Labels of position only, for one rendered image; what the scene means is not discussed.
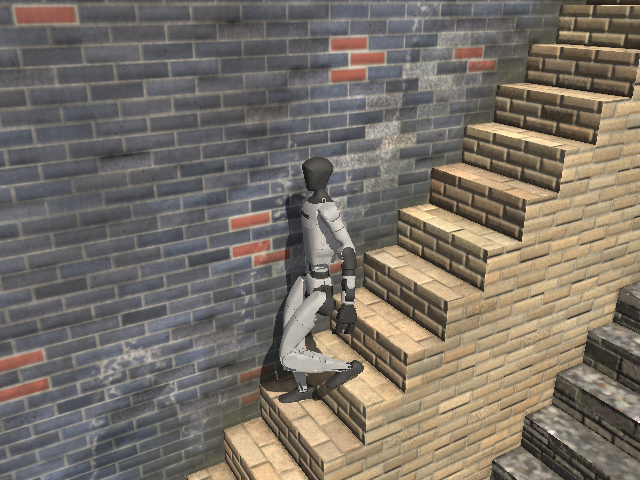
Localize stairs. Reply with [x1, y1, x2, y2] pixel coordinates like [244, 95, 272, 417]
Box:
[187, 0, 640, 480]

